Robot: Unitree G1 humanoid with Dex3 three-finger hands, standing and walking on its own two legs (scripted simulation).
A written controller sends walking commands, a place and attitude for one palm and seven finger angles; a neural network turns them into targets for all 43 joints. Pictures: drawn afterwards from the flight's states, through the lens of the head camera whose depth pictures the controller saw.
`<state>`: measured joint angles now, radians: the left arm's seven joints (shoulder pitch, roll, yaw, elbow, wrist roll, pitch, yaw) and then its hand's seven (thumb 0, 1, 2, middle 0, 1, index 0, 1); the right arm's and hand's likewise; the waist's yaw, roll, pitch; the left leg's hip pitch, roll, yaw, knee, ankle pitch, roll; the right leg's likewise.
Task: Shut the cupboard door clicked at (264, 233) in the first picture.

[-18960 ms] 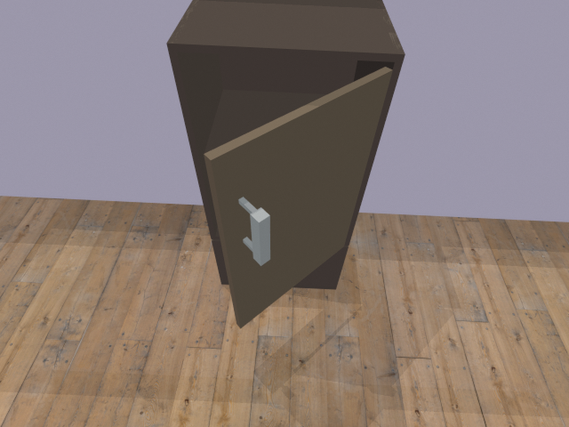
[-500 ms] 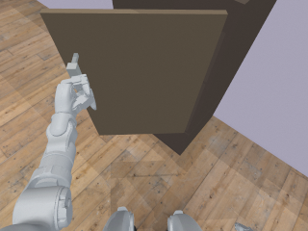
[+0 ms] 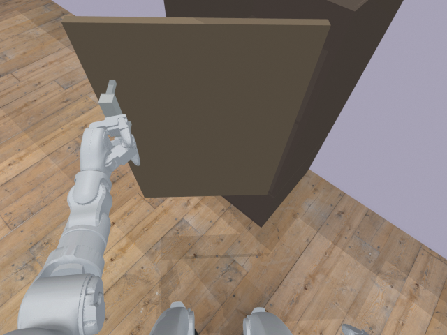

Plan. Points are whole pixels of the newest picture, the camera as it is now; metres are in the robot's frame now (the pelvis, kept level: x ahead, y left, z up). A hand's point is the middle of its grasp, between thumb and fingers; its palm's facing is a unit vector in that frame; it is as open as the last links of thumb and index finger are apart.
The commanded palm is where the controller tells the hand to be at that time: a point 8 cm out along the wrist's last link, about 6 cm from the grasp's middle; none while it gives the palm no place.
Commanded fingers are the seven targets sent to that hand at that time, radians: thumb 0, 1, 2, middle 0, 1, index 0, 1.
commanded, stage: push the door shut along its arc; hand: left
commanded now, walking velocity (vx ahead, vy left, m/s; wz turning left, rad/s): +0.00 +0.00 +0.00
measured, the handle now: (119, 115) +0.52 +0.20 +0.06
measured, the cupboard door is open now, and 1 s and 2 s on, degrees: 43 26 19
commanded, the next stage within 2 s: pull the fist back off the door in 1.44 s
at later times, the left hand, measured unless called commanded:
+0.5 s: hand (139, 121) +0.50 +0.16 +0.06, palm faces -0.10 -0.99 -0.01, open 3.1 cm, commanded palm +0.49 +0.20 +0.06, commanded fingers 0.00 0.90 0.90 -1.30 -1.50 -1.30 -1.50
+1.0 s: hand (158, 98) +0.56 +0.13 +0.07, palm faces -0.22 -0.97 -0.01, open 3.1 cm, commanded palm +0.56 +0.16 +0.06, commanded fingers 0.00 0.90 0.90 -1.30 -1.50 -1.30 -1.50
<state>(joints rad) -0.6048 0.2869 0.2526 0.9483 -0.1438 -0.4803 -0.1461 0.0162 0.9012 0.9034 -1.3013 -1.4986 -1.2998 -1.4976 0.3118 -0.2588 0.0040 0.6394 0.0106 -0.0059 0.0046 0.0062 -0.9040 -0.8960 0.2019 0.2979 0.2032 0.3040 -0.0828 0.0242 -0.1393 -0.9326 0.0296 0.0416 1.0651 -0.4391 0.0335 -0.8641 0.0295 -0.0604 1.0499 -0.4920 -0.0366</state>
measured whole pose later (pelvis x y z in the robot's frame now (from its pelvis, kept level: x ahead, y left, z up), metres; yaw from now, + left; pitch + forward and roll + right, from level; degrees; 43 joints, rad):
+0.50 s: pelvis -0.01 +0.00 -0.02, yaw +0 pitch +23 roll -3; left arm -0.94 0.47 0.31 1.20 -0.13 -0.41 -0.30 0.02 0.90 0.90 -1.30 -1.50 -1.31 -1.50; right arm 0.36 -0.28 0.02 0.67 0.01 -0.02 0.00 0.00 -0.90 -0.90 0.20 0.30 0.20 0.30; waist -0.16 0.04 -0.13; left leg -1.11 0.04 0.01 1.17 -0.46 0.04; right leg -1.03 0.04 -0.09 1.13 -0.50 -0.04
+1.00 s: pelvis +0.00 +0.01 -0.03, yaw -2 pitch +27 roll -4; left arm -1.16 0.58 0.33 1.30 -0.05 -0.33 -0.35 0.02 0.90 0.90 -1.30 -1.50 -1.30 -1.50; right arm 0.40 -0.27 0.05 0.66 -0.01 -0.01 0.02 0.00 -0.90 -0.90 0.20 0.30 0.20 0.30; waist -0.24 0.06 -0.12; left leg -1.21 0.06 0.01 1.21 -0.48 0.04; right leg -1.12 0.06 -0.09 1.15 -0.51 -0.03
